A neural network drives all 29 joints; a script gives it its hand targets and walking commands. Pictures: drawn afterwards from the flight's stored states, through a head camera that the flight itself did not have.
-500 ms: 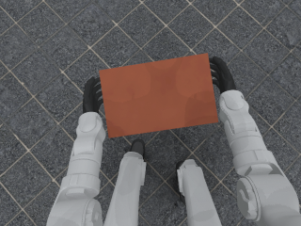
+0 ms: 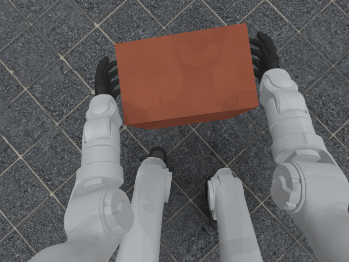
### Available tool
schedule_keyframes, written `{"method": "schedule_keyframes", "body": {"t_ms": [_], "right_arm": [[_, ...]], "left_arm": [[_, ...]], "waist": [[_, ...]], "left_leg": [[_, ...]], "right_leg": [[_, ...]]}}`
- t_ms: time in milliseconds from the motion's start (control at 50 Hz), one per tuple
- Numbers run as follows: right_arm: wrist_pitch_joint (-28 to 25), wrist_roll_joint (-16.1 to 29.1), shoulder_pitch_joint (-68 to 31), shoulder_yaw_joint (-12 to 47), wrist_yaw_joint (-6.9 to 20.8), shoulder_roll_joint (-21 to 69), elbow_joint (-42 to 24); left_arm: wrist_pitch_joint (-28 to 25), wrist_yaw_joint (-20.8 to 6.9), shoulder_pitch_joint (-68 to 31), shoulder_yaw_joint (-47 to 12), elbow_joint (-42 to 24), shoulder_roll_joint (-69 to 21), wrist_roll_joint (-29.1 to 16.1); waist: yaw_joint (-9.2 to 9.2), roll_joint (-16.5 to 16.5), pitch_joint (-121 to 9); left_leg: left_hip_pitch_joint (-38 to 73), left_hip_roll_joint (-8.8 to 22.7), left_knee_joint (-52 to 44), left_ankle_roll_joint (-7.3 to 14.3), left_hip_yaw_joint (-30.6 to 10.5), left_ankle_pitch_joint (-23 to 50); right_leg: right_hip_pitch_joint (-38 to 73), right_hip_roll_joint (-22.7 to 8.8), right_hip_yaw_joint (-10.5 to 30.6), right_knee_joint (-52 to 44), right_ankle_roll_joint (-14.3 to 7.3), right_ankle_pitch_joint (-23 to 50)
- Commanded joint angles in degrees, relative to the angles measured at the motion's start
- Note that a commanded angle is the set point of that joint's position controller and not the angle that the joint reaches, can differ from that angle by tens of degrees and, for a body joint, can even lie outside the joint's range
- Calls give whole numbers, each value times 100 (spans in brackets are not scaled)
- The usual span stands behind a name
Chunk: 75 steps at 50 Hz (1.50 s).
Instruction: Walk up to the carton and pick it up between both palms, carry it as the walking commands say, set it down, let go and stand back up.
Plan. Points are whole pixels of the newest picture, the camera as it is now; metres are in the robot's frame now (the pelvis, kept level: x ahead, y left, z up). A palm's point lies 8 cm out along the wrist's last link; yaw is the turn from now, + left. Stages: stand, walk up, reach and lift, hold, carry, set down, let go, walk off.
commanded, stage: set down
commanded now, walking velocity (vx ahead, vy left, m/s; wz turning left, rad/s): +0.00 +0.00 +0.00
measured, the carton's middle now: (185, 89) +0.48 +0.04 -0.21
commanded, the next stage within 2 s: none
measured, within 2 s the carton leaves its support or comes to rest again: rests again in 1.64 s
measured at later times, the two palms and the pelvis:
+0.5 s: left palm (109, 95) +0.46 +0.24 -0.23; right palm (237, 71) +0.55 -0.10 -0.23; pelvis +0.04 +0.00 -0.05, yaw -2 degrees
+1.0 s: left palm (124, 90) +0.49 +0.22 -0.30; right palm (239, 74) +0.56 -0.12 -0.29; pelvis +0.01 +0.00 -0.10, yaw -2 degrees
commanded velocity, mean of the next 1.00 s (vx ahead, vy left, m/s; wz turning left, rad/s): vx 0.00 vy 0.00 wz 0.00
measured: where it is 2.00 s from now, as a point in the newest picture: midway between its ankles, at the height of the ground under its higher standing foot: (184, 196)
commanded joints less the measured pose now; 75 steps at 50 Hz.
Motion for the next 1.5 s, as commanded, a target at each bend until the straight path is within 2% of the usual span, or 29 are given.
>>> {"method": "schedule_keyframes", "body": {"t_ms": [0, 40, 100, 160, 200, 220, 260, 280, 320, 380, 520, 560, 580, 600, 660, 700, 720, 820, 940, 980, 1020, 1040, 1080, 1100, 1160, 1180, 1280, 1360, 1480], "right_arm": [[-109, 457, -3764, 2951, 1051, 5263, -725], [-172, 422, -3322, 3108, 997, 5246, -810], [-146, 443, -2967, 3106, 886, 5457, -505], [-251, 320, -2808, 2839, 848, 5421, -604], [-306, 519, -2665, 3272, 760, 5499, -1083], [-390, 456, -2664, 3055, 744, 5321, -892], [-409, 887, -2578, 3640, 688, 5799, -1225], [-458, 660, -2469, 3195, 719, 5341, -753], [-555, 632, -2300, 3157, 589, 5151, -541], [-527, 683, -2530, 3195, 630, 4927, -340], [-544, 939, -3832, 3428, 566, 4533, -1433], [-503, 970, -3963, 3327, 544, 4466, -869], [-588, 1231, -4632, 3506, 543, 4341, -1808], [-436, 931, -4327, 3219, 548, 4070, -703], [-368, 792, -4511, 2795, 508, 3582, -468], [-280, 940, -4944, 2929, 588, 3944, -677], [-223, 720, -4645, 2611, 578, 3885, -203], [-27, 487, -4046, 1979, 801, 3698, 838], [-259, 988, -4531, 3124, 789, 4208, -676], [-478, 1357, -4772, 3673, 708, 4470, -1380], [-517, 1457, -4524, 4146, 667, 4820, -1721], [-501, 1407, -4543, 4008, 566, 4586, -1410], [-526, 1403, -4037, 4008, 493, 4870, -1346], [-456, 1435, -3971, 3998, 558, 5121, -1082], [-389, 1313, -3817, 3444, 580, 5142, 125], [-347, 1088, -3774, 3008, 632, 4758, 343], [-312, 704, -4288, 2279, 699, 4107, 663], [-364, 811, -4550, 2110, 805, 3713, 615], [-345, 703, -4617, 2157, 923, 3430, 625]], "left_arm": [[-514, -1124, -4114, -2317, -500, -2892, -658], [-508, -1198, -3320, -2690, -153, -3015, -770], [-584, -1229, -3560, -2959, -886, -2791, -1027], [-485, -1329, -3026, -2951, -19, -3314, -1025], [-638, -1390, -3536, -3511, -1213, -3094, -1573], [-607, -1363, -3172, -3576, -686, -3346, -1520], [-741, -1273, -3083, -3824, -1450, -3050, -1645], [-762, -1168, -3591, -3985, -1346, -3383, -2007], [-759, -1100, -3223, -3919, -1410, -3834, -2004], [-779, -1023, -3305, -3860, -1265, -3220, -1852], [-782, -744, -3963, -3394, -1240, -2451, -1696], [-758, -717, -4057, -3163, -776, -2393, -1636], [-795, -584, -4301, -3172, -1289, -2256, -1590], [-683, -621, -4153, -2895, -642, -2013, -1500], [-629, -703, -4483, -2584, -46, -1873, -1411], [-634, -687, -4997, -2393, -190, -1725, -1306], [-579, -669, -4920, -2333, -261, -1883, -1251], [-427, -821, -4644, -1786, 822, -1464, -658], [-802, -787, -4927, -2587, -594, -1963, -1450], [-865, -750, -4527, -2986, -804, -2461, -1627], [-1039, -751, -4564, -3075, -880, -2291, -2040], [-958, -812, -4411, -3145, -612, -2641, -2144], [-985, -787, -3873, -2980, -371, -2525, -2058], [-1094, -767, -4340, -3048, -780, -2140, -2151], [-994, -780, -4815, -3100, -485, -2235, -2092], [-897, -790, -4712, -3014, -113, -2366, -2035], [-792, -803, -5554, -2714, -297, -1959, -1851], [-751, -794, -5908, -2653, -349, -2045, -1739], [-709, -787, -5116, -1848, 641, -1747, -1192]], "waist": [[874, -1058, -6026], [1083, -721, -6454], [824, -428, -6950], [556, -384, -6551], [378, -730, -7399], [356, -124, -7075], [719, -54, -7826], [94, 251, -7540], [33, 953, -6913], [367, 727, -6655], [408, -322, -6622], [628, -254, -5913], [835, -8, -6842], [514, -459, -5702], [440, -397, -4981], [770, -571, -4978], [492, -459, -4835], [632, -402, -3899], [797, -721, -6604], [1183, -312, -7560], [1170, -1251, -8045], [1071, -737, -7937], [1071, -1071, -7692], [1064, -1318, -7800], [1125, -417, -6413], [648, -471, -5771], [233, -220, -4694], [286, 150, -4411], [795, -426, -3802]], "left_leg": [[3603, -36, 1082, 298, 1157, 53], [3561, -107, 1198, 217, 1086, 786], [4090, -83, 1316, 119, 1028, 1241], [3497, -172, 1435, 111, 915, 1329], [3401, -146, 1762, 64, 830, 2162], [3995, -203, 1650, 0, 741, 2255], [4024, -139, 1884, -20, 804, 3224], [5390, -99, 1924, 9, 367, 4008], [5625, -105, 2086, -104, 433, 3764], [4807, -171, 2160, -119, 569, 3014], [4056, -179, 2207, 124, 627, 1912], [3034, -171, 2375, 60, 946, 1084], [3851, -193, 2345, 144, 883, 1521], [3299, -140, 2264, 137, 767, 735], [2399, -2, 2425, 130, 975, 74], [2188, 14, 2417, 276, 998, -222], [2171, 49, 2457, 195, 1044, -413], [2046, 146, 2336, 319, 981, -985], [2967, 69, 2978, 220, 1010, 1343], [3337, 75, 3139, 203, 982, 2406], [3024, 11, 3235, 243, 958, 2558], [2945, 34, 3260, 168, 1028, 2571], [2482, 28, 3225, 135, 1027, 2376], [2996, 14, 3094, 218, 914, 2387], [2301, 103, 3066, 145, 1010, 1325], [2588, 104, 3009, 184, 895, 1097], [2434, 129, 2836, 162, 815, -21], [2503, 71, 2726, 123, 841, -423], [1830, 149, 2839, 290, 977, -612]], "right_leg": [[1191, 45, -127, -1187, 54, 496], [1292, 135, -333, -484, 36, 1292], [738, 248, -442, -339, 103, 1393], [784, 342, -472, -262, 43, 1675], [1227, 313, -488, 102, 39, 2646], [458, 363, -601, 197, 17, 2313], [1013, 374, -370, 320, 84, 3409], [-889, 375, -734, 219, 120, 2378], [-1712, 389, -636, -6, -40, 1819], [-1328, 332, -666, 375, -118, 1695], [-474, 267, -652, 629, 9, 1260], [-334, 211, -458, 623, -49, 983], [-66, 262, -418, 770, -40, 1245], [-530, 215, -656, 772, 28, 529], [-410, 82, -429, 584, -91, 334], [-344, 104, -350, 660, -109, 31], [-162, 108, -302, 557, -163, -73], [-930, 95, -436, 673, -167, -823], [174, 89, -456, 1274, -42, 1475], [485, 181, -431, 1672, -52, 2471], [1508, -35, -284, 1678, 39, 3686], [1163, -33, -215, 1673, -47, 3571], [1730, -110, -70, 1596, 46, 4271], [1487, -56, -345, 1701, 103, 3657], [523, 35, -304, 1577, -154, 2259], [-220, 102, -530, 1523, -162, 1432], [-996, 72, -526, 1276, -295, 92], [-1469, 113, -569, 1360, -357, -248], [-1231, 6, -431, 1283, -307, -471]]}}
